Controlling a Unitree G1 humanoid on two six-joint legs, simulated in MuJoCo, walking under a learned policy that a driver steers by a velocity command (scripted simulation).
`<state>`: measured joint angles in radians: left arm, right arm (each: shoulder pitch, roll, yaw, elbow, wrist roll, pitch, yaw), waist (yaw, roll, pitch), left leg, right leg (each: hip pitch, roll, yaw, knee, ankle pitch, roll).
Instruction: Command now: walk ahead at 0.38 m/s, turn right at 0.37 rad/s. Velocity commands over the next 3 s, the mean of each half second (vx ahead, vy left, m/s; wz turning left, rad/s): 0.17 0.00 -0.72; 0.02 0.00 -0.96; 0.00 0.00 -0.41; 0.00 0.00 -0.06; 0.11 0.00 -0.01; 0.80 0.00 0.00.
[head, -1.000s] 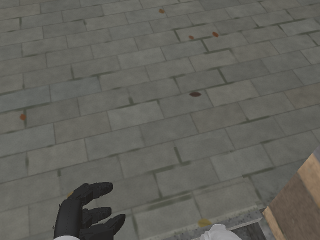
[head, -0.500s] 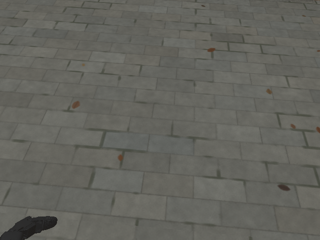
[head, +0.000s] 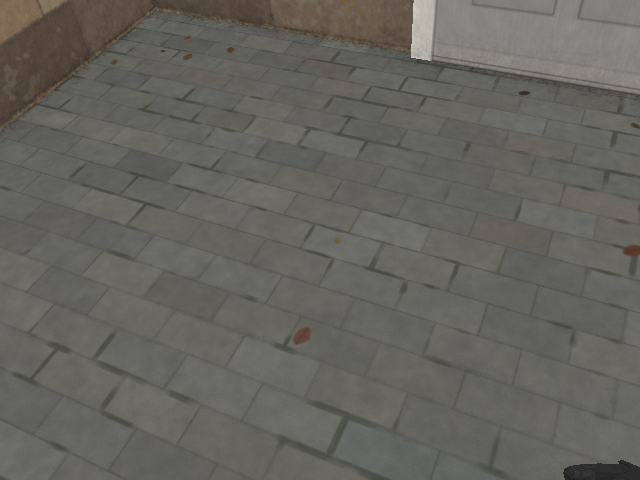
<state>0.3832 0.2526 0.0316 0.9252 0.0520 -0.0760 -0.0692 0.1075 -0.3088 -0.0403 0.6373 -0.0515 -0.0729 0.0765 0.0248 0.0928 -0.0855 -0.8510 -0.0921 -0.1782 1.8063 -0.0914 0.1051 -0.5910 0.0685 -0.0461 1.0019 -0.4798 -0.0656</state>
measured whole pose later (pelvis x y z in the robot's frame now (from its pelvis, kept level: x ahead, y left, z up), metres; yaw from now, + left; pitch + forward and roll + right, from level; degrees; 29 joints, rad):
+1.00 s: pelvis +0.24 -0.02 +0.06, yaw -52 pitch +5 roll +3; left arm 0.18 0.31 0.10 0.55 -0.02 0.05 0.05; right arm 0.02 -0.25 -0.08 0.68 -0.01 -0.02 -0.04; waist 0.02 0.01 0.03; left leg -0.57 -0.05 -0.13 0.85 -0.32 -0.07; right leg -0.45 0.11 0.20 0.58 -0.20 -0.05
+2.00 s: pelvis +0.23 -0.03 +0.06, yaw -63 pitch -1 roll +0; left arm 0.24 0.20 0.04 0.72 0.01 0.02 0.01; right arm 0.20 -0.23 -0.04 0.89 -0.01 -0.02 -0.05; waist -0.01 0.01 0.02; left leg -0.23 0.07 -0.03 0.48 -0.23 -0.07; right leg -0.16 0.05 0.03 0.49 -0.31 -0.04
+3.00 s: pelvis +0.43 -0.26 +0.05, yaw -62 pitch +3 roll +0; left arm -0.03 0.24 0.02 0.69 0.03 -0.03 -0.06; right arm 0.54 -0.19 -0.03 1.01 -0.02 -0.11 0.01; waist -0.09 -0.02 0.01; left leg 0.28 -0.02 0.05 0.01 -0.33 0.02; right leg -0.72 -0.06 -0.10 0.66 -0.02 -0.09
